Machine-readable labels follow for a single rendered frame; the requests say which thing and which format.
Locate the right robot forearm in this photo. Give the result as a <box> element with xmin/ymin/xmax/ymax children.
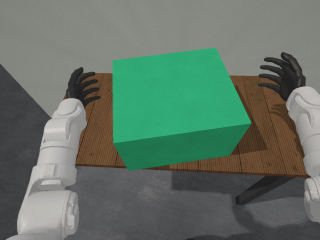
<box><xmin>286</xmin><ymin>86</ymin><xmax>320</xmax><ymax>177</ymax></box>

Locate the table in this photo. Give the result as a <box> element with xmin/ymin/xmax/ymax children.
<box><xmin>36</xmin><ymin>72</ymin><xmax>311</xmax><ymax>205</ymax></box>

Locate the left robot forearm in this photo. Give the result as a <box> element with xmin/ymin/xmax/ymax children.
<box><xmin>17</xmin><ymin>98</ymin><xmax>87</xmax><ymax>235</ymax></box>

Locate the right robot upper arm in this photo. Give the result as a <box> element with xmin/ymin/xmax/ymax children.
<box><xmin>304</xmin><ymin>176</ymin><xmax>320</xmax><ymax>224</ymax></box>

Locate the robot left hand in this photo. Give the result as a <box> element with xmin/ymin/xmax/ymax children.
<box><xmin>66</xmin><ymin>67</ymin><xmax>101</xmax><ymax>109</ymax></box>

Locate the left robot upper arm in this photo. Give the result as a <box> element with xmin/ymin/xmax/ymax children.
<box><xmin>6</xmin><ymin>190</ymin><xmax>79</xmax><ymax>240</ymax></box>

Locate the robot right hand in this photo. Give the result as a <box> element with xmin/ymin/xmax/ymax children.
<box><xmin>258</xmin><ymin>52</ymin><xmax>306</xmax><ymax>102</ymax></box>

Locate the carton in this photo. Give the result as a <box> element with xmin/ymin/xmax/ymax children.
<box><xmin>112</xmin><ymin>47</ymin><xmax>252</xmax><ymax>171</ymax></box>

